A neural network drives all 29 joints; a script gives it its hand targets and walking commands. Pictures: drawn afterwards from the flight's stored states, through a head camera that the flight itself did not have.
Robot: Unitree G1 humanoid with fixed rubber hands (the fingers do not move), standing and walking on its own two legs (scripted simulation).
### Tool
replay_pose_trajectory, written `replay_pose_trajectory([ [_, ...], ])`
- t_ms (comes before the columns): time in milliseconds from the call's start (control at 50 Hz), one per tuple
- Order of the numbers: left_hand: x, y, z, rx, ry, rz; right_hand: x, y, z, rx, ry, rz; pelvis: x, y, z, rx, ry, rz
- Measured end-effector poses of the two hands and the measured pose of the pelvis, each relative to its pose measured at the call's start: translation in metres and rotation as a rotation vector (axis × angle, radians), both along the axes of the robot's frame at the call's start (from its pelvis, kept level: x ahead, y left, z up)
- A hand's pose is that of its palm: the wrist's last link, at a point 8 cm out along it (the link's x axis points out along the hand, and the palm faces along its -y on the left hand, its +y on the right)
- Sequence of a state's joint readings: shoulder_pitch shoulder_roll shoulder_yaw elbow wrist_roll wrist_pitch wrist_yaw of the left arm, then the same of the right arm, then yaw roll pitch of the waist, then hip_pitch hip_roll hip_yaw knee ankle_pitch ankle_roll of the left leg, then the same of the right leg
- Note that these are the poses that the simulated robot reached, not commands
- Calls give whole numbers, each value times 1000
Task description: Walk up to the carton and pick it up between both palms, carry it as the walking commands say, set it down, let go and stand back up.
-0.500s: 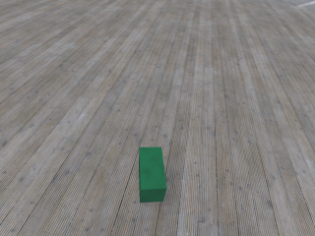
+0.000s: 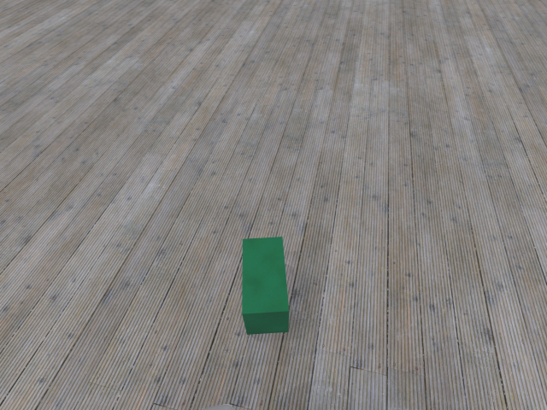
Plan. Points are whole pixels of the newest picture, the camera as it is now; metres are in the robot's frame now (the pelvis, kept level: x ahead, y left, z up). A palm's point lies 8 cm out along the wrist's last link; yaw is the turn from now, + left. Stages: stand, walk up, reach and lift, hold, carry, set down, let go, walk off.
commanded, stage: walk up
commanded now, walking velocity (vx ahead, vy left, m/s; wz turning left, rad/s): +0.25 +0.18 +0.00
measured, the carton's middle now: (265, 284) +0.64 +0.04 -0.67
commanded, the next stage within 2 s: stand in 0.82 s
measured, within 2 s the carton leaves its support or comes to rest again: neither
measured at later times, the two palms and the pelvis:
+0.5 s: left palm (96, 393) +0.18 +0.30 -0.13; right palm (414, 384) +0.17 -0.21 -0.10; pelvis +0.13 +0.05 +0.01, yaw +0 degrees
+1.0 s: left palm (124, 370) +0.22 +0.27 -0.14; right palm (417, 365) +0.20 -0.23 -0.12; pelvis +0.17 +0.03 +0.00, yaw +0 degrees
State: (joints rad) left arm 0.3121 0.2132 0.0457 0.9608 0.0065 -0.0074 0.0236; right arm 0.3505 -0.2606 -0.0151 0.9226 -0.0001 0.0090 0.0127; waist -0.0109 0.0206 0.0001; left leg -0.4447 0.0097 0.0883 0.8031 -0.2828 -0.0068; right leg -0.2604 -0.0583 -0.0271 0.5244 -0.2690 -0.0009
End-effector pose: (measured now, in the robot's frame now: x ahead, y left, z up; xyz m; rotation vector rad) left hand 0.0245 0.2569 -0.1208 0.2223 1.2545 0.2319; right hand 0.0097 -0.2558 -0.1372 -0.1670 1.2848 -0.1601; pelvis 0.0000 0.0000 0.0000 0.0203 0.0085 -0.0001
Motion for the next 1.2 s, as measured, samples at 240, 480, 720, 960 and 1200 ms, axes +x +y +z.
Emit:
replay_pose_trajectory([
  [240, 26, 15, 8, 2, 89, 39, 73, 18, 7, 41, 45, 58, 55, 16, 8, 33, 92, 20],
  [480, 146, 42, -8, -75, -58, -14, 159, 43, 34, -94, -83, 26, 128, 50, 9, -70, 5, -4],
  [720, 196, 19, -13, -28, -23, -17, 197, 23, -1, -47, -30, 14, 172, 23, -7, -16, 17, -6],
  [960, 197, 11, -22, -90, -37, -19, 194, 22, 17, -91, -21, 3, 171, 27, -2, -22, 18, -7],
  [1200, 184, 14, -17, -61, -12, -12, 189, 25, 10, -60, -34, 2, 166, 25, -2, -19, 10, -7],
])
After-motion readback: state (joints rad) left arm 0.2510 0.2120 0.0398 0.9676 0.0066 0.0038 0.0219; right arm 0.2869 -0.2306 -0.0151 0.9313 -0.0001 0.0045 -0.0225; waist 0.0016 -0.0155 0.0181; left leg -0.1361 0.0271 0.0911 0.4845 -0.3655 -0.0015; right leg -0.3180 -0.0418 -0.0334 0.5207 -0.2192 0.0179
